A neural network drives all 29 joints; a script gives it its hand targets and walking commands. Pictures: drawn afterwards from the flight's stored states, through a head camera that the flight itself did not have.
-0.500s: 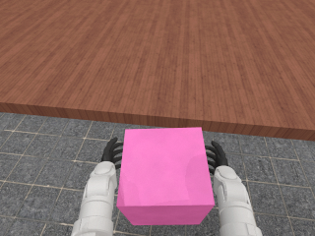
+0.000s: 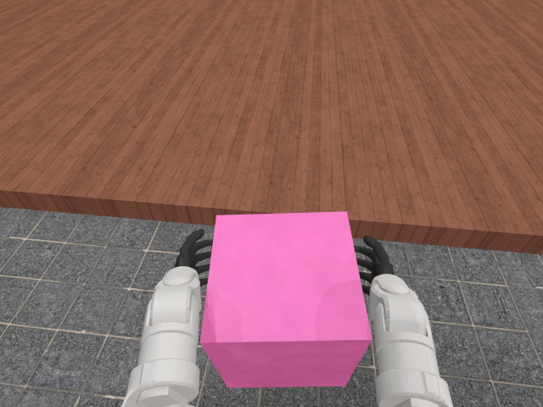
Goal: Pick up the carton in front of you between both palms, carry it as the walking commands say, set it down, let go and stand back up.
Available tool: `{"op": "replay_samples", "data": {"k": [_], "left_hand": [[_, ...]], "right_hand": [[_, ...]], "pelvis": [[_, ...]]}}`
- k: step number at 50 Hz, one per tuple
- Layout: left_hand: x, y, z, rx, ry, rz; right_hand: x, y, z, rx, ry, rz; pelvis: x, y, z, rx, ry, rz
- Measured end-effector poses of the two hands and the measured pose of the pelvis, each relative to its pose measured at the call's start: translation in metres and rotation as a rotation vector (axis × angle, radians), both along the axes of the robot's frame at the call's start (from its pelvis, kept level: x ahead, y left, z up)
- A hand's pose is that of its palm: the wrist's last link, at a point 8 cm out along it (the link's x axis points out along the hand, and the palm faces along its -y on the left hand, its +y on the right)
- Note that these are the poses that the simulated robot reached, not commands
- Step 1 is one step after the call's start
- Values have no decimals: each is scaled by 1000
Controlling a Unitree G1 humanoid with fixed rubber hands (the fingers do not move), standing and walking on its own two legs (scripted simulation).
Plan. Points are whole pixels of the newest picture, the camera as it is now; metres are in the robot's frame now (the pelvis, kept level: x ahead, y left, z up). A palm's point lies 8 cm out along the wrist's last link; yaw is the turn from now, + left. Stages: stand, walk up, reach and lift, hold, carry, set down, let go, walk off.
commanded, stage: reach and lift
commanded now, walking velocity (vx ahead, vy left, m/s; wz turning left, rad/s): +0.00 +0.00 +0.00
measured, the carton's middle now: (283, 305) +0.30 +0.00 -0.05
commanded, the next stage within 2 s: hold in 0.64 s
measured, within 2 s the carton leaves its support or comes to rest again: neither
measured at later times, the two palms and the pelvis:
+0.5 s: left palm (187, 268) +0.31 +0.15 +0.04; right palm (382, 275) +0.31 -0.15 +0.04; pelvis +0.02 +0.00 +0.01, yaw +0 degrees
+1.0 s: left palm (182, 271) +0.30 +0.15 +0.06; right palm (386, 279) +0.29 -0.15 +0.05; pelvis +0.01 +0.00 +0.01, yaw +0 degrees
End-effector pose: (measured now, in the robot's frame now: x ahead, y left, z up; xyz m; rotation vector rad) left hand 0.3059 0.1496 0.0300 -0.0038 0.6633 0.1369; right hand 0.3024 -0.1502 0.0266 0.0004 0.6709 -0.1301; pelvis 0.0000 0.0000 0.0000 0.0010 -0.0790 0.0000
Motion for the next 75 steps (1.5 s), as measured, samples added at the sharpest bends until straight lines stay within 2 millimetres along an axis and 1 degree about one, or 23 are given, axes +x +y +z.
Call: {"op": "replay_samples", "data": {"k": [13, 25, 33, 41, 49, 57, 75], "left_hand": [[7, -2, 7, 24, 2, -17], [6, -1, 10, 34, 7, -25], [4, -1, 15, 31, 2, -25], [-3, 0, 30, 30, -28, -24], [-9, 0, 27, 23, -2, -17], [-8, -1, 29, 16, -13, -8], [-4, -1, 29, 29, -8, -16]], "right_hand": [[7, -2, 7, -22, 3, 16], [7, -1, 11, -35, 8, 26], [4, 0, 15, -34, 3, 23], [-3, 0, 30, -33, -27, 22], [-9, 0, 27, -26, -1, 19], [-7, -1, 29, -16, -12, 12], [-2, -1, 29, -30, -7, 25]], "pelvis": [[14, -2, 5, -1, -6, -1], [22, -2, 7, -2, -17, 1], [21, -1, 7, -1, -27, 0], [18, 0, 8, -1, -47, 0], [10, -1, 6, 0, -67, 0], [5, -2, 5, 0, -68, -1], [14, -3, 7, -1, -62, 1]]}}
